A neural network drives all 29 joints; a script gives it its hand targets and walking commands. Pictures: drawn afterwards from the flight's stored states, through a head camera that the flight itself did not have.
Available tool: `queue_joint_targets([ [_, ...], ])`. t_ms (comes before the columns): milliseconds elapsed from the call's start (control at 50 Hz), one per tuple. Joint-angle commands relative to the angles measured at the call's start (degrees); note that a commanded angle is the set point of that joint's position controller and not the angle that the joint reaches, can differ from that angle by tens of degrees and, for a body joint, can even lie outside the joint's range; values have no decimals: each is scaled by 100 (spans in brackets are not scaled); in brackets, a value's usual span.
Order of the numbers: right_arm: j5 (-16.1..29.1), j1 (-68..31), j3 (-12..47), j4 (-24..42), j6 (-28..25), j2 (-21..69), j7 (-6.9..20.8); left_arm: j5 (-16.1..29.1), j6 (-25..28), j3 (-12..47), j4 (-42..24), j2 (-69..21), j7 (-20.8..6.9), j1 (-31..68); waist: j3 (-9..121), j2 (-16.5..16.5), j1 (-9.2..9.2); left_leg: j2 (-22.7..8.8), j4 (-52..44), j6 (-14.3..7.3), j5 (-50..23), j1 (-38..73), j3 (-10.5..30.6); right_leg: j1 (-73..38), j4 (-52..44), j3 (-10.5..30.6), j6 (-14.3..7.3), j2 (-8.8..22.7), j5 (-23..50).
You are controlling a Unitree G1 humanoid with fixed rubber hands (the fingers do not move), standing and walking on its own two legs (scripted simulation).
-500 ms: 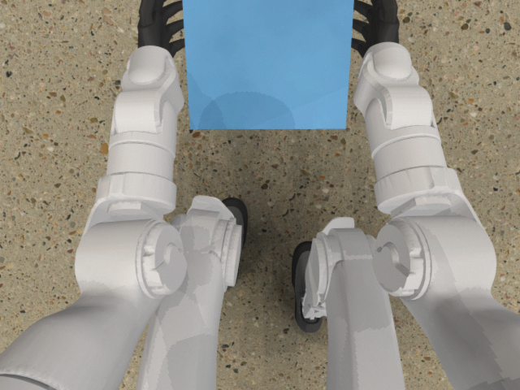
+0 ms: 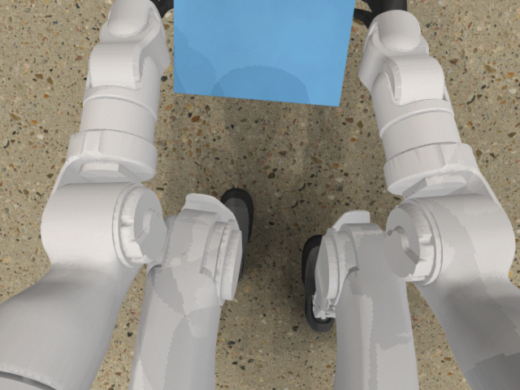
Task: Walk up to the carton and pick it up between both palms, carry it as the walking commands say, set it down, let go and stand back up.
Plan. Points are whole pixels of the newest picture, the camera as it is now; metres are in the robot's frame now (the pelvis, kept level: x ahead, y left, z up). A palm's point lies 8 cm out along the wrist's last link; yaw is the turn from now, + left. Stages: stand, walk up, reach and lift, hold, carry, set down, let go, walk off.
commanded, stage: set down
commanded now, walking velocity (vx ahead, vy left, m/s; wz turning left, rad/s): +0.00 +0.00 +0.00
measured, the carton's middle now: (262, 14) +0.56 +0.09 -0.23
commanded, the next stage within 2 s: none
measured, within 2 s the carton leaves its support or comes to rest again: rests again in 0.78 s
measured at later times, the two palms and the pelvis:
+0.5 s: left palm (142, 5) +0.53 +0.23 -0.15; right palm (381, 15) +0.55 -0.05 -0.15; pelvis +0.00 +0.00 -0.01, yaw +0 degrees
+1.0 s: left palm (141, 3) +0.53 +0.23 -0.15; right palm (378, 12) +0.56 -0.04 -0.16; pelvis +0.00 +0.00 -0.01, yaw +0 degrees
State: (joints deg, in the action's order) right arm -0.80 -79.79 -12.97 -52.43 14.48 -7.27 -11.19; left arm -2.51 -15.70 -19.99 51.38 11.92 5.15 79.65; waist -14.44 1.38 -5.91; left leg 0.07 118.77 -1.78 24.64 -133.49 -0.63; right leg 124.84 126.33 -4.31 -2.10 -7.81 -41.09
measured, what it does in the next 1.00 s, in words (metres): stands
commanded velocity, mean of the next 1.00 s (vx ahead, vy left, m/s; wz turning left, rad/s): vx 0.00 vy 0.00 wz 0.00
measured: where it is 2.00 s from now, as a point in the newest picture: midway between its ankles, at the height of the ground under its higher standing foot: (275, 275)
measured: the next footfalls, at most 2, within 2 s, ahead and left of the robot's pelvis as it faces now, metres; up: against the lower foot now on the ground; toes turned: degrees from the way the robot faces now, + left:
none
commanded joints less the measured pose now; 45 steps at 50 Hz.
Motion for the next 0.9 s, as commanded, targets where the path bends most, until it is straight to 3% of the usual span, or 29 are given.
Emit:
queue_joint_targets([
  [0,552,-4023,2027,1050,-396,5251,1589,639,192,1971,-421,-5649,-1583,2977,7149,233,-77,536,-135,57,-2450,5374,127,-1655,-1368,453,77,-363,2155],
  [140,431,-4015,1832,770,-376,5170,1644,471,202,1696,-212,-5507,-1653,3038,6643,319,-170,517,-161,50,-1986,4974,72,-1478,-1386,461,81,-345,1798],
  [880,-452,-2576,1217,-163,-230,4781,1764,234,242,1248,551,-5033,-1907,2380,5005,473,131,493,-35,114,-1510,4090,160,-972,-1293,511,55,-244,1581],
])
